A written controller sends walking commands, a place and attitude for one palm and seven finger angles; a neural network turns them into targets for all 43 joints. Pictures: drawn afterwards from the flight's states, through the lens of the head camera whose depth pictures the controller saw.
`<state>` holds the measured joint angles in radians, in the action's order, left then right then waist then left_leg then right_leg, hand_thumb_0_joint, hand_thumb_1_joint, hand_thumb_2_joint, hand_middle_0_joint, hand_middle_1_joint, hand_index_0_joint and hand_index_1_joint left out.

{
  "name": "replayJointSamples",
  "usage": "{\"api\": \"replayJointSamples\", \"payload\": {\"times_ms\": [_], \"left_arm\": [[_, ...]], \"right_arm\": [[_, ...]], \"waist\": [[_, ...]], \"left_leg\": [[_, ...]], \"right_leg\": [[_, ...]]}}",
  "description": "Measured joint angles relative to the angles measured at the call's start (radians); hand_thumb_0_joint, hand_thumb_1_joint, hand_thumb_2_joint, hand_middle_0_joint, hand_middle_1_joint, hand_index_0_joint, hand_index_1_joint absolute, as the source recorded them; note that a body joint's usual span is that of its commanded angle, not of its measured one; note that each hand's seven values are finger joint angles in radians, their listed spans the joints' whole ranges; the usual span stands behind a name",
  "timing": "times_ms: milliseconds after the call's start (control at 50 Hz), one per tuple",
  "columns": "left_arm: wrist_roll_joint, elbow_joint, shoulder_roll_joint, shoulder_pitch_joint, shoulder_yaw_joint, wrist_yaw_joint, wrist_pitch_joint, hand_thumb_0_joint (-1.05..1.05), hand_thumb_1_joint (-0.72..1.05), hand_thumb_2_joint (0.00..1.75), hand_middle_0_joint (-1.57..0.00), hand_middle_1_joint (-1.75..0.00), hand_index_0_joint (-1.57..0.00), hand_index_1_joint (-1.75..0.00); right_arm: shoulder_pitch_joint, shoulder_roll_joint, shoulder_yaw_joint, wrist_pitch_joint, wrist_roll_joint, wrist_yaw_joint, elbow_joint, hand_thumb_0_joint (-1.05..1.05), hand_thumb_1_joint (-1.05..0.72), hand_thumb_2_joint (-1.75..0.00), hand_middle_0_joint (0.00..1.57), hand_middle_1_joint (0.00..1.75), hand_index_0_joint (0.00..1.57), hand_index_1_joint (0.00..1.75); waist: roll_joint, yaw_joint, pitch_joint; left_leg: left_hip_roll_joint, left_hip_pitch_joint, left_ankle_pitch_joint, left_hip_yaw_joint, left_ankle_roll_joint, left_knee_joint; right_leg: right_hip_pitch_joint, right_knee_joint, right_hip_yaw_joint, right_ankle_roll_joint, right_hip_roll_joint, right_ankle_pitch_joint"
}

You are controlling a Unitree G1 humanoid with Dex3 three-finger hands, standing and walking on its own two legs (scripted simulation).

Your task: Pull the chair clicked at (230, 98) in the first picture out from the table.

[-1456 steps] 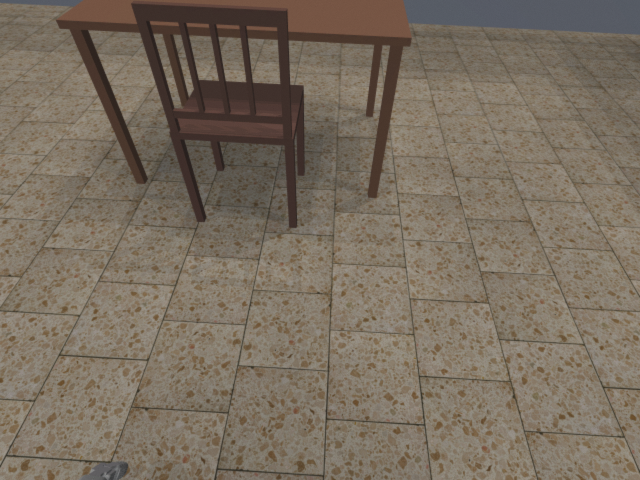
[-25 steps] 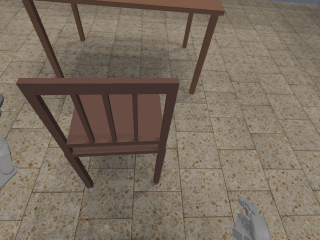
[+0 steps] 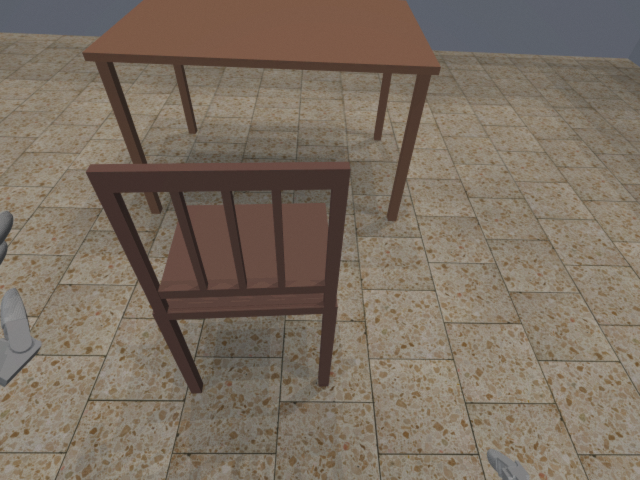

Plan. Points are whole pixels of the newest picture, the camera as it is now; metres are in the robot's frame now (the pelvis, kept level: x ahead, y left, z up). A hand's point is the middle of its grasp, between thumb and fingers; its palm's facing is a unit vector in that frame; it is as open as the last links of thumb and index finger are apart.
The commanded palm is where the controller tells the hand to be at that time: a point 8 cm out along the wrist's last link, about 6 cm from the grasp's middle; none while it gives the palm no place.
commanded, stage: stop stepping back and stand still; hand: left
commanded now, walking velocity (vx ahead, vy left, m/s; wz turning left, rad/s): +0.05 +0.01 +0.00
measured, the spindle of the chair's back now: (235, 242) +0.57 +0.19 -0.09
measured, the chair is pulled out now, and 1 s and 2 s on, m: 0.60 0.60 0.60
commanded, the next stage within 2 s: let the arm hang, fingers relaxed in 0.14 s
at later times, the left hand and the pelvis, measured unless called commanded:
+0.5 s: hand out of the picture +0.11 +0.15 -0.16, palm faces -0.01 -0.99 -0.12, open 7.3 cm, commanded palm none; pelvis +0.01 +0.00 +0.00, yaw +0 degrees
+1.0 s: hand out of the picture -0.03 +0.16 -0.17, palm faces +0.01 -0.98 -0.21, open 7.3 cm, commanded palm none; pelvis +0.00 -0.01 +0.00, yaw +0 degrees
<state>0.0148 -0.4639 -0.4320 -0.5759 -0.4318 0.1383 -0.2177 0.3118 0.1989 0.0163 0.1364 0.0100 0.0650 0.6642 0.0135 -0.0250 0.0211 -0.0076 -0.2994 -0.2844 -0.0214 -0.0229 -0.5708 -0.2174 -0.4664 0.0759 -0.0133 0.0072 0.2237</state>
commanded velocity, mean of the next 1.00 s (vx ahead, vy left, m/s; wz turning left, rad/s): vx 0.00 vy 0.00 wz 0.00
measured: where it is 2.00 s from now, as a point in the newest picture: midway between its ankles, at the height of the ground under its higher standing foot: outside the picture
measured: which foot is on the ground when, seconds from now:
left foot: down 0.00-1.00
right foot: down 0.00-1.00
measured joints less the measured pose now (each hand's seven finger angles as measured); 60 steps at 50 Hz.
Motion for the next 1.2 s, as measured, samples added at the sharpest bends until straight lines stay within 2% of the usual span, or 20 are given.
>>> {"api": "replayJointSamples", "payload": {"times_ms": [40,120,240,260,300,360,400,440,500,520,560,600,780,940,1200], "left_arm": [[0.004,-0.002,0.016,0.002,0.004,0.005,0.002,0.01,0.89,0.90,-0.21,-0.30,-0.21,-0.31],[0.011,0.007,0.044,0.017,0.020,0.011,0.008,0.01,0.89,0.90,-0.21,-0.30,-0.21,-0.31],[0.012,0.033,0.045,0.034,0.038,0.008,0.024,0.01,0.89,0.90,-0.21,-0.30,-0.21,-0.31],[-0.008,0.075,0.039,0.059,0.056,-0.006,0.015,0.01,0.89,0.90,-0.21,-0.30,-0.21,-0.31],[-0.033,0.255,0.054,0.157,0.138,-0.054,0.063,0.00,0.90,0.90,-0.21,-0.30,-0.21,-0.31],[-0.044,0.626,0.137,0.290,0.261,-0.092,0.183,0.00,0.90,0.90,-0.20,-0.29,-0.20,-0.30],[-0.046,0.854,0.188,0.335,0.325,-0.104,0.242,0.00,0.91,0.90,-0.20,-0.29,-0.20,-0.30],[-0.044,1.033,0.233,0.344,0.383,-0.114,0.276,0.00,0.91,0.90,-0.20,-0.29,-0.19,-0.30],[-0.032,1.222,0.293,0.316,0.447,-0.124,0.287,0.00,0.92,0.90,-0.20,-0.29,-0.20,-0.30],[-0.009,1.243,0.303,0.314,0.419,-0.107,0.268,-0.03,0.96,0.90,-0.20,-0.29,-0.20,-0.30],[-0.015,1.276,0.282,0.320,0.406,-0.099,0.248,-0.07,1.02,0.90,-0.21,-0.30,-0.21,-0.30],[-0.023,1.317,0.258,0.313,0.415,-0.105,0.245,-0.08,1.03,0.90,-0.21,-0.30,-0.21,-0.30],[-0.024,1.482,0.212,0.247,0.436,-0.112,0.250,-0.02,0.95,0.90,-0.20,-0.29,-0.20,-0.30],[-0.022,1.532,0.245,0.228,0.451,-0.109,0.242,0.00,0.92,0.90,-0.20,-0.29,-0.20,-0.30],[-0.026,1.535,0.319,0.251,0.460,-0.102,0.232,0.01,0.92,0.90,-0.20,-0.29,-0.20,-0.30]], "right_arm": [[-0.009,0.000,-0.002,-0.005,-0.001,0.000,0.012,0.01,-0.90,-0.90,0.20,0.30,0.20,0.30],[-0.032,0.003,-0.006,0.000,-0.001,0.003,0.021,0.01,-0.90,-0.90,0.20,0.30,0.20,0.30],[-0.073,-0.008,-0.008,0.003,0.004,0.006,-0.003,0.01,-0.90,-0.90,0.20,0.30,0.20,0.30],[-0.082,-0.002,-0.001,0.015,0.000,-0.012,0.006,0.01,-0.90,-0.90,0.20,0.30,0.20,0.30],[-0.109,0.019,0.013,-0.006,-0.009,-0.043,0.041,0.01,-0.90,-0.90,0.20,0.30,0.20,0.30],[-0.141,0.035,0.010,-0.071,-0.025,-0.060,0.097,0.01,-0.90,-0.90,0.20,0.30,0.20,0.30],[-0.145,0.025,-0.001,-0.102,-0.032,-0.065,0.123,0.01,-0.90,-0.90,0.20,0.30,0.20,0.30],[-0.139,0.005,-0.015,-0.120,-0.036,-0.065,0.148,0.01,-0.90,-0.90,0.20,0.30,0.20,0.30],[-0.112,-0.023,-0.033,-0.132,-0.035,-0.062,0.195,0.00,-0.90,-0.90,0.20,0.30,0.20,0.30],[-0.096,-0.032,-0.034,-0.134,-0.033,-0.059,0.212,0.00,-0.90,-0.90,0.20,0.30,0.20,0.30],[-0.064,-0.046,-0.034,-0.141,-0.034,-0.054,0.252,0.00,-0.91,-0.90,0.20,0.30,0.20,0.30],[-0.040,-0.042,-0.022,-0.148,-0.034,-0.043,0.284,0.00,-0.92,-0.90,0.20,0.30,0.20,0.30],[0.039,-0.024,-0.014,-0.154,-0.029,-0.041,0.367,0.00,-0.92,-0.90,0.20,0.30,0.20,0.30],[0.058,-0.054,-0.024,-0.150,-0.027,-0.042,0.406,0.00,-0.91,-0.90,0.20,0.30,0.20,0.30],[0.039,-0.100,-0.025,-0.139,-0.026,-0.036,0.416,0.00,-0.91,-0.90,0.20,0.30,0.20,0.30]], "waist": [[0.002,0.013,0.001],[0.001,0.023,-0.012],[-0.007,0.014,-0.019],[-0.003,0.015,-0.013],[0.010,0.024,0.001],[0.027,0.024,0.010],[0.015,0.015,-0.002],[-0.011,0.006,-0.025],[-0.047,0.002,-0.059],[-0.057,0.006,-0.069],[-0.065,0.025,-0.084],[-0.058,0.031,-0.090],[-0.011,0.022,-0.089],[0.009,0.026,-0.076],[-0.005,0.024,-0.058]], "left_leg": [[0.001,0.001,-0.024,0.003,-0.005,0.003],[0.001,0.036,0.061,0.013,0.004,0.053],[0.001,0.068,0.057,0.017,0.009,0.103],[0.003,0.050,0.057,0.015,0.009,0.093],[0.016,0.014,0.049,0.010,0.006,0.063],[0.032,-0.007,0.035,0.005,0.000,0.033],[0.038,-0.001,0.031,0.005,-0.002,0.026],[0.038,0.015,0.031,0.006,0.000,0.030],[0.029,0.039,0.036,0.004,0.006,0.047],[0.025,0.039,0.040,-0.004,0.009,0.051],[0.018,0.041,0.051,-0.016,0.014,0.063],[0.014,0.045,0.060,-0.021,0.017,0.075],[0.010,0.065,0.078,-0.011,0.018,0.108],[0.009,0.064,0.085,-0.005,0.021,0.113],[-0.001,0.057,0.079,-0.003,0.031,0.099]], "right_leg": [[-0.003,0.001,-0.005,-0.003,0.001,0.013],[0.014,0.007,-0.016,0.006,-0.001,0.016],[0.045,0.061,-0.021,0.008,0.000,0.000],[0.026,0.046,-0.019,0.008,-0.002,0.000],[-0.014,-0.001,-0.013,0.010,-0.016,0.025],[-0.041,-0.054,-0.008,0.014,-0.033,0.056],[-0.040,-0.074,-0.008,0.013,-0.039,0.068],[-0.029,-0.079,-0.009,0.012,-0.040,0.072],[-0.002,-0.053,-0.007,0.009,-0.030,0.061],[0.006,-0.038,0.001,0.006,-0.025,0.054],[0.018,-0.009,0.013,0.000,-0.017,0.037],[0.029,0.016,0.017,-0.004,-0.011,0.022],[0.041,0.042,0.007,-0.007,-0.008,0.003],[0.029,0.027,0.002,-0.011,-0.008,0.005],[0.017,0.007,-0.001,-0.021,0.002,0.013]]}}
